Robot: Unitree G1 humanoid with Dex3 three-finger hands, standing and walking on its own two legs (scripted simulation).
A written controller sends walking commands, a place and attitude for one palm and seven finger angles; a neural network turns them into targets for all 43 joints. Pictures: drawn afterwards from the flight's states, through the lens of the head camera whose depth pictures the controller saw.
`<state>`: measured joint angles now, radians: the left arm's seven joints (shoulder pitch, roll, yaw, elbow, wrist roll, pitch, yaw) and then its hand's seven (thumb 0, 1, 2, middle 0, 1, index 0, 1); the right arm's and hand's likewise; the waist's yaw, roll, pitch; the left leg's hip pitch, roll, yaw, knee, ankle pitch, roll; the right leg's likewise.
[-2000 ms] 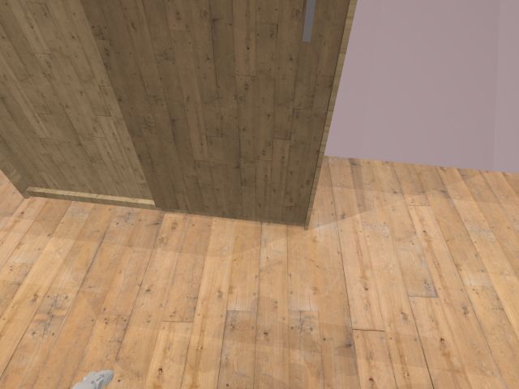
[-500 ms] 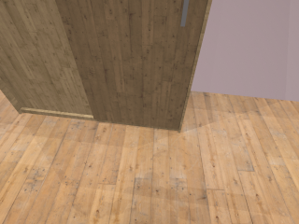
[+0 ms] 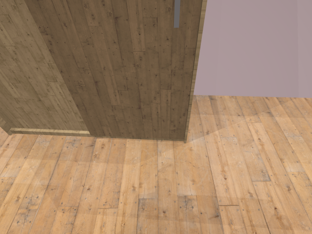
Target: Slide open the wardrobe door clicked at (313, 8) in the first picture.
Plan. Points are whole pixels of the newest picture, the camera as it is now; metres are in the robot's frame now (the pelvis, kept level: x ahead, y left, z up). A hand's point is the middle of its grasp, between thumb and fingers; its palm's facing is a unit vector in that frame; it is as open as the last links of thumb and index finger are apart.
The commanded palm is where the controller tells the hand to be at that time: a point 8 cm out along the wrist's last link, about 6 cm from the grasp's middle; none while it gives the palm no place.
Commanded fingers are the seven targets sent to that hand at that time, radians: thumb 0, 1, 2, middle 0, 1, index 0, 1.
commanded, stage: take the last steps up to it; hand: right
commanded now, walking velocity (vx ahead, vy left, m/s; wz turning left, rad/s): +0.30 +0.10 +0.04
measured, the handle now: out of the picture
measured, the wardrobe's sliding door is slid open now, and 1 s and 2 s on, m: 0.00 0.00 0.00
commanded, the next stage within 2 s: come to a stop and stand still in 0.80 s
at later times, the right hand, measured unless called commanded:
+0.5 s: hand (204, 189) +0.31 -0.14 -0.18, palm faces -0.04 +0.98 -0.17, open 7.3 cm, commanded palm none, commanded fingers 0.00 -0.90 -0.90 0.20 0.30 0.20 0.30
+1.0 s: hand (199, 187) +0.31 -0.12 -0.18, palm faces +0.06 +0.99 -0.10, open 7.4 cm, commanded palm none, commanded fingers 0.00 -0.90 -0.90 0.20 0.30 0.20 0.30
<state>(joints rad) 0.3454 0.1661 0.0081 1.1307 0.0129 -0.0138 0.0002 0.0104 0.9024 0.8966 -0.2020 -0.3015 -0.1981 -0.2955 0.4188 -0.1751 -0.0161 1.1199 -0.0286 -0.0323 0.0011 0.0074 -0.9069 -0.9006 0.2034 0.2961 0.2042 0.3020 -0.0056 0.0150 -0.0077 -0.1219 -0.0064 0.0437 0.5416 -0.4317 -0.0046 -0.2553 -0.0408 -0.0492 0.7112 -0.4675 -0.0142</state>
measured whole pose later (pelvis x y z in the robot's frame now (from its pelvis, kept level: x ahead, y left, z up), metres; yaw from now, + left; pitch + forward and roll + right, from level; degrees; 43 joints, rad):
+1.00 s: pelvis +0.37 +0.02 +0.01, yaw +2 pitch -2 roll +1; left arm 0.17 0.11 0.03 1.02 0.01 -0.06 0.04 -0.01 0.94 0.90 -0.20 -0.30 -0.20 -0.30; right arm 0.40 -0.13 -0.03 1.14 -0.02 -0.01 -0.02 0.01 -0.91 -0.90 0.20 0.30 0.20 0.30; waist -0.03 0.05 0.04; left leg -0.26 0.00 0.10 0.85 -0.51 0.01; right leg -0.29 -0.06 -0.17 0.58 -0.26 -0.05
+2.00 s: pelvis +0.34 +0.04 +0.02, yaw +1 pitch +0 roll +0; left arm 0.28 0.14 0.01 1.06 0.02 0.01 0.04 0.01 0.92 0.90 -0.20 -0.30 -0.20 -0.30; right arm 0.29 -0.20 -0.04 1.08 -0.02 0.04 -0.02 0.01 -0.91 -0.90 0.20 0.30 0.20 0.30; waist -0.02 0.05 0.01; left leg -0.30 0.06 0.04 0.64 -0.35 -0.03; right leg -0.14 0.02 -0.05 0.41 -0.27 -0.04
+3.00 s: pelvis +0.34 +0.04 +0.02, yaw +2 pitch -1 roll -1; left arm 0.27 0.18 -0.01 1.09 0.01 -0.04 0.02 0.01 0.91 0.90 -0.20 -0.30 -0.20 -0.30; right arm 0.26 -0.16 0.02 1.10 -0.01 -0.02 -0.02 0.01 -0.91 -0.90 0.20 0.30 0.20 0.30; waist 0.00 -0.01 0.04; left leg -0.22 0.04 0.04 0.48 -0.25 -0.01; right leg -0.13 0.02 -0.07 0.42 -0.28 -0.03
